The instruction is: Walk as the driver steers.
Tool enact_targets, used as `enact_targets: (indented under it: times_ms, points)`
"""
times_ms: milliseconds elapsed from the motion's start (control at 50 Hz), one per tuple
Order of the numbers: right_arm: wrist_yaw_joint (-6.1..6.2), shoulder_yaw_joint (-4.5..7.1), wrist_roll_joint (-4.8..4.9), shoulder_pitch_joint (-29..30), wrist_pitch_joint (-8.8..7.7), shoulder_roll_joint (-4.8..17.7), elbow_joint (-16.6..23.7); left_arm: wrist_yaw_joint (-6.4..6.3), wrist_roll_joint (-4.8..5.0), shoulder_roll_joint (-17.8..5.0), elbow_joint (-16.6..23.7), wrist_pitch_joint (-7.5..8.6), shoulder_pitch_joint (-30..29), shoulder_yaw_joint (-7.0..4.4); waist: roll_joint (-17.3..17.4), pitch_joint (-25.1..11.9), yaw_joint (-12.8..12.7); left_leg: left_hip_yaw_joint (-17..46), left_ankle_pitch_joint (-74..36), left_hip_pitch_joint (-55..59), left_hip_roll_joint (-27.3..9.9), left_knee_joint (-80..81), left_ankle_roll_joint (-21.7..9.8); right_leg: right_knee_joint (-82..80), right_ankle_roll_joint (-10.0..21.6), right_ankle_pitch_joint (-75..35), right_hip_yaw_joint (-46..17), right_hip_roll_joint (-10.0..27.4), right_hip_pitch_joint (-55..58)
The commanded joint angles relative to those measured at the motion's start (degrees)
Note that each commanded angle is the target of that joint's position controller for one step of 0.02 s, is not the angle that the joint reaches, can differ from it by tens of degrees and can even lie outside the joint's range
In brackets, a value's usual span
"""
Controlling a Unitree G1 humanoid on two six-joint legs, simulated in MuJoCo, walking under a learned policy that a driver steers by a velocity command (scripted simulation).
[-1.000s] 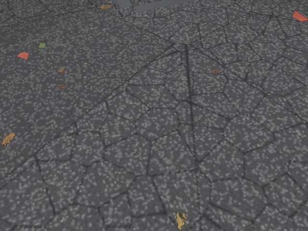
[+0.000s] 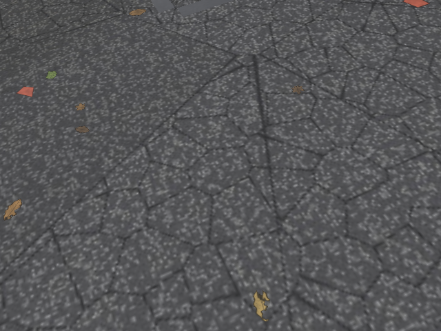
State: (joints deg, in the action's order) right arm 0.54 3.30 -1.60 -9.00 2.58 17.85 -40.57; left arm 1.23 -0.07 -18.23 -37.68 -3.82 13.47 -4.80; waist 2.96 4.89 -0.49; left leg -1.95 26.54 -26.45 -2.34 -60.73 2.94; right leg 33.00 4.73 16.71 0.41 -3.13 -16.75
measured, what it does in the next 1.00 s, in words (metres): walks ahead, turning left: left foot, then right foot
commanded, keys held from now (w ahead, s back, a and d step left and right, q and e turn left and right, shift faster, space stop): e+shift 0.16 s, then q+shift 0.40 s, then w+q+shift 0.44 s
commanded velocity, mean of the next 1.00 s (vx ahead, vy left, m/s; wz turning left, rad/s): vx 0.24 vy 0.00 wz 0.24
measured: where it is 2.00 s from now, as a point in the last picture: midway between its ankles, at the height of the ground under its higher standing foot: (147, 258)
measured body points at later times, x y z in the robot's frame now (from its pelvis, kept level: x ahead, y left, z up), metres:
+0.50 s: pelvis +0.04 +0.02 +0.01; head +0.07 +0.03 +0.45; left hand +0.23 +0.25 -0.11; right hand +0.10 -0.27 -0.10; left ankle +0.07 +0.12 -0.73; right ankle +0.00 -0.07 -0.70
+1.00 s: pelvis +0.16 +0.02 +0.00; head +0.17 +0.01 +0.45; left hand +0.06 +0.30 -0.10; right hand +0.44 -0.15 -0.08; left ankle +0.20 +0.19 -0.63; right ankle +0.05 -0.11 -0.73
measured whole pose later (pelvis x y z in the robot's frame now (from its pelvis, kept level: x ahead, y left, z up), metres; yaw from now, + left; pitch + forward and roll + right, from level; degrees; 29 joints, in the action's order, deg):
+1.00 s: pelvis +0.16 +0.02 +0.00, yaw +19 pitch +2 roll +0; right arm -6.1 4.5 -2.2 -5.7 2.3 19.7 -38.0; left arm -0.3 -2.1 -17.7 -45.1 5.2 25.8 -2.2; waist 2.7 -2.0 -4.6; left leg 2.3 6.4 -45.6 -1.9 -68.5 -1.2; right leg 13.9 0.6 20.7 9.4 0.1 4.5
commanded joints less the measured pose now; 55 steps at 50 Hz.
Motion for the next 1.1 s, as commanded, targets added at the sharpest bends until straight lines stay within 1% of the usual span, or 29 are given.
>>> enact_targets:
  times_ms: [20,60,160,240,320,380,400,420,440,460,500,560,580,600,620,660,680,700,720,740,760,780,800,820,860,940,1020,1080,1100]
  points:
    - [0.06,1.05,-0.9,1.4,-1.13,5.2,4.2,-0.91,0.45,-8.2,4.4,0.37,-2.0,-2.03,-8.1,-6.2,0.1,4.4,-7.0,-9.3,0.3,-3.2,0.4,-14.5,7.8,-19.7,-18.8,12.1,9.9]
    - [-0.17,0.69,-0.51,0.5,-0.67,4.2,4.0,-0.63,0.41,-9.3,3.9,0.82,0.0,-2.41,-6.1,-7.7,-0.2,4.9,-7.6,-8.9,1.0,-0.9,0.8,-13.3,7.4,-21.7,-19.3,11.2,10.8]
    - [0.28,0.32,-0.19,3.0,-0.3,4.5,5.0,-0.79,-0.34,-10.8,3.8,0.64,2.3,-2.97,-8.9,-6.4,-2.2,6.5,-7.6,-10.3,2.7,7.5,1.3,-13.1,7.7,-12.5,-26.1,9.8,10.6]
    - [0.61,0.07,0.5,0.5,-0.57,4.4,3.0,-1.16,-1.22,-7.7,3.5,1.16,1.8,-1.31,-9.7,-8.5,-2.4,4.5,-7.6,-4.1,1.7,11.2,0.0,-11.4,7.4,-22.1,-23.3,10.8,9.6]
    - [0.05,-0.99,1.36,-0.9,-0.37,2.4,1.2,-1.45,-2.06,-3.0,2.1,1.83,-0.8,1.6,-9.4,-8.5,-1.4,2.9,-6.5,9.7,1.6,21.4,-2.3,-12.0,6.0,-23.8,-20.2,11.2,4.1]
    - [-0.22,-0.63,1.03,-1.6,-1.02,4.3,1.0,-2.53,-1.46,-6.8,0.4,2.0,-1.2,1.07,-7.2,-5.4,0.8,4.7,-15.6,16.8,3.4,37.0,-4.8,-7.7,3.0,-19.4,-17.5,10.0,2.1]
    - [-0.18,-0.17,0.43,-1.7,-1.76,7.2,1.5,-2.86,-1.61,-6.8,0.7,2.18,-0.2,1.01,-2.5,-5.7,-0.1,13.3,-20.5,17.4,-1.6,40.0,-6.3,-2.9,1.0,-15.2,-15.2,7.4,1.8]
    - [-0.37,1.24,0.56,-1.4,-2.27,13.3,2.1,-2.94,-1.5,-6.0,2.1,2.27,1.6,1.04,6.0,-5.9,-2.6,26.6,-34.9,18.9,-10.5,41.0,-11.0,4.3,-1.6,-3.8,-7.9,-0.4,-2.8]
    - [-1.01,1.82,1.12,-4.7,-2.1,12.7,0.5,-3.45,-1.18,-5.8,1.9,1.89,0.1,1.2,10.2,-6.0,-0.3,34.1,-42.0,18.1,-15.7,42.1,-17.7,8.1,-3.1,10.2,-3.0,-3.9,-5.2]
    - [-1.46,1.8,1.0,-7.9,-2.11,11.0,-0.3,-3.49,-1.29,-6.3,2.6,2.02,-2.8,1.14,9.3,-5.6,1.9,36.8,-41.0,20.3,-15.4,43.3,-19.5,15.9,-3.5,16.7,-4.5,-3.8,-9.3]
    - [-1.15,2.33,1.34,-5.9,-1.54,9.9,-0.4,-2.76,-1.12,-4.6,2.4,2.11,-4.2,1.27,4.3,-5.1,0.8,30.2,-34.6,19.8,-9.6,42.1,-16.8,22.3,-4.7,13.0,-6.2,-1.8,-11.9]
    - [-0.95,3.08,1.48,-3.9,-0.5,9.0,0.6,-2.15,-0.89,-2.8,2.7,2.04,-5.0,1.85,4.3,-7.1,0.6,26.1,-31.7,20.0,-3.6,41.1,-13.8,17.6,-6.8,9.2,-4.4,-1.9,-11.1]
    - [-1.17,3.51,1.46,-5.9,-0.19,9.1,0.3,-1.81,-1.29,-2.9,2.9,2.22,-5.2,2.05,4.1,-10.1,1.6,27.6,-16.4,20.2,-2.8,42.9,-14.3,15.6,-6.9,10.0,-3.9,-1.9,-9.6]
    - [-1.56,3.96,1.11,-6.4,0.05,9.7,0.4,-1.38,-1.43,-2.9,3.3,2.42,-6.0,2.14,5.4,-10.1,2.3,30.4,0.3,18.7,-2.6,45.4,-15.0,12.8,-6.7,11.5,-3.7,-2.0,-8.3]
    - [-2.0,4.31,0.81,-5.6,0.19,10.3,0.8,-1.07,-1.47,-2.9,3.6,2.7,-6.4,2.17,7.1,-8.8,2.1,33.0,9.4,15.6,-2.7,47.2,-15.1,9.4,-6.3,12.9,-3.5,-2.4,-6.2]
    - [-2.59,4.53,0.7,0.0,0.3,9.9,2.6,-1.42,-0.52,-2.8,2.7,3.48,-3.6,2.13,7.0,-6.4,-1.0,33.0,10.3,4.8,-0.7,47.3,-12.9,0.2,-5.2,10.8,-2.9,-3.4,5.0]
    - [-2.46,4.56,0.64,4.6,0.34,9.4,4.1,-2.19,-0.02,-2.7,0.7,3.97,2.1,1.92,5.4,-5.4,-5.2,30.4,8.7,-2.7,2.3,45.1,-9.9,-9.5,-4.2,4.6,-1.9,-3.2,15.1]
    - [-1.89,4.35,0.33,8.6,-0.13,7.9,5.8,-3.41,-0.38,-5.8,-2.0,4.61,10.9,1.02,2.1,-4.4,-10.0,24.1,8.9,-13.9,7.9,39.2,-4.1,-17.8,-3.3,1.6,-1.0,-1.1,28.9]
    - [-1.28,3.03,1.02,2.8,-0.8,2.0,5.1,-4.33,-0.3,-10.9,-2.1,5.31,10.0,-0.12,-14.5,-6.6,-7.1,14.3,9.3,-19.9,12.6,16.9,-3.9,-21.3,-2.5,15.2,-17.5,15.7,32.9]
    - [-1.35,2.32,0.86,4.9,-1.58,2.3,7.6,-4.4,-2.21,-15.0,0.8,5.47,3.8,-0.83,-15.4,-5.1,-4.8,12.3,0.8,-26.3,10.2,7.3,-3.2,-27.1,2.2,31.3,-39.1,27.8,23.2]
    - [-2.02,2.86,0.47,7.0,-1.94,5.9,8.2,-4.06,-2.86,-11.4,1.2,5.91,0.0,-0.1,-7.8,-2.6,-1.9,12.4,-6.1,-25.3,3.9,1.3,-3.6,-25.7,3.6,31.0,-36.6,27.4,17.9]
    - [-3.13,3.22,0.27,5.8,-2.14,6.7,7.3,-3.6,-2.21,-8.2,1.4,6.51,-1.5,0.84,-6.0,-2.1,-0.7,11.5,-9.5,-25.0,3.3,-0.9,-3.5,-25.1,2.8,27.3,-30.4,24.0,16.7]
    - [-4.11,3.12,-0.03,3.1,-2.1,6.4,6.1,-3.19,-1.98,-7.4,1.3,7.22,-1.5,1.13,-6.8,-2.6,0.0,10.3,-12.0,-24.1,3.0,-3.4,-3.0,-25.2,1.6,21.7,-23.8,20.7,16.9]
    - [-5.06,3.08,-0.55,1.4,-1.84,6.2,5.3,-3.2,-1.73,-7.5,0.8,7.82,-0.1,1.16,-8.1,-2.8,-0.1,8.4,-13.8,-23.7,2.4,-6.5,-2.8,-25.7,1.1,18.3,-18.8,18.7,16.6]
    - [-6.01,2.52,-0.54,2.7,-1.29,5.4,5.8,-2.41,-1.7,-7.3,-1.1,8.7,4.4,1.05,-8.6,-1.2,-1.6,6.7,-16.7,-25.9,1.1,-10.5,-3.2,-26.1,0.3,12.7,-12.2,17.1,16.8]
    - [-6.63,1.75,-0.55,9.1,-1.0,4.8,7.4,-1.52,-1.95,-6.2,-4.3,9.61,12.2,1.07,-7.3,2.1,-4.6,5.5,-20.0,-31.5,0.0,-11.0,-3.9,-26.6,-0.7,5.7,-4.0,17.1,20.2]
    - [-7.59,0.38,-0.69,17.4,-1.58,3.3,9.8,-1.66,-2.24,-4.4,-7.4,10.23,16.3,1.57,-7.2,6.8,-6.6,-0.5,-21.0,-31.8,-0.5,-1.6,-5.2,-28.7,-1.9,-4.0,4.1,16.6,21.2]
    - [-7.83,-1.72,-0.7,21.1,-2.66,0.3,11.4,-2.14,-2.74,-3.6,-11.1,10.4,20.1,2.21,-7.0,7.8,-6.6,-4.5,-17.5,-23.9,1.1,10.4,-8.8,-29.1,-1.8,-25.0,8.0,17.4,21.7]
    - [-7.37,-2.29,-0.77,19.6,-2.91,-0.4,11.0,-2.27,-2.63,-4.2,-11.9,10.32,18.9,2.41,-7.4,6.8,-4.6,-6.4,-15.5,-16.1,3.3,15.5,-10.9,-28.0,-1.4,-41.1,10.2,17.5,20.2]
